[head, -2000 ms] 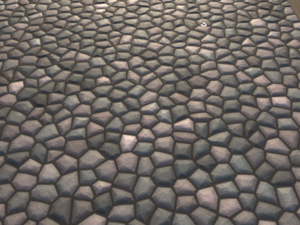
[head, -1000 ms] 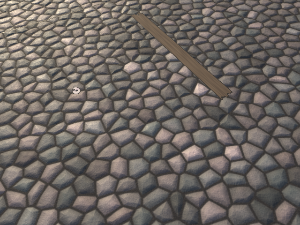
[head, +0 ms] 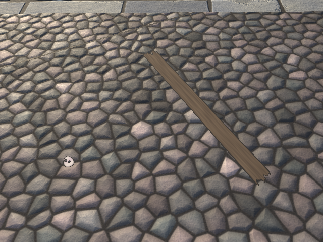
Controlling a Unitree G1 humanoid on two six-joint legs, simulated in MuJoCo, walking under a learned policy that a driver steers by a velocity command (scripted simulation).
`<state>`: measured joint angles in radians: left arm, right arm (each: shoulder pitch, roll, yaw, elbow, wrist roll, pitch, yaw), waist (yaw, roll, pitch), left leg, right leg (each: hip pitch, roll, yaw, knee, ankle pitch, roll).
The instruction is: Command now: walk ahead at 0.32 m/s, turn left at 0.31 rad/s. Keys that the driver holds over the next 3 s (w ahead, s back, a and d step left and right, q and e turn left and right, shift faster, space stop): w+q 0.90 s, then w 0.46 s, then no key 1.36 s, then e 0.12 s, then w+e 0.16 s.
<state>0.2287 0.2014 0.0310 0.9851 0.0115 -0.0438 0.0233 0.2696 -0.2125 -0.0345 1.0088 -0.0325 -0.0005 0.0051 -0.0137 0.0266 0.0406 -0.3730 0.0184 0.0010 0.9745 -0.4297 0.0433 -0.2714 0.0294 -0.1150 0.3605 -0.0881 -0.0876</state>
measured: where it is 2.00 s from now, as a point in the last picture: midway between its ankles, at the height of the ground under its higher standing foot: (79, 203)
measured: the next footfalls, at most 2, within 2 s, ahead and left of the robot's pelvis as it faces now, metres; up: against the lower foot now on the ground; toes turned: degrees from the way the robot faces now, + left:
left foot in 0.32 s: +0.09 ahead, +0.14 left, +0.00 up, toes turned +14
right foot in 0.78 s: +0.47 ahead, +0.09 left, +0.00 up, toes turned +27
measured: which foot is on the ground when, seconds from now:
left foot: up 0.00-0.30, down 0.32-0.78, up 0.80-1.00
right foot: down 0.00-0.32, up 0.34-0.76, down 0.78-1.00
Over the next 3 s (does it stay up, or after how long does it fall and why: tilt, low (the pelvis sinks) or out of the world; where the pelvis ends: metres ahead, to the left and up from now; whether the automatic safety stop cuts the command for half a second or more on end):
stays up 0.70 0.43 -0.01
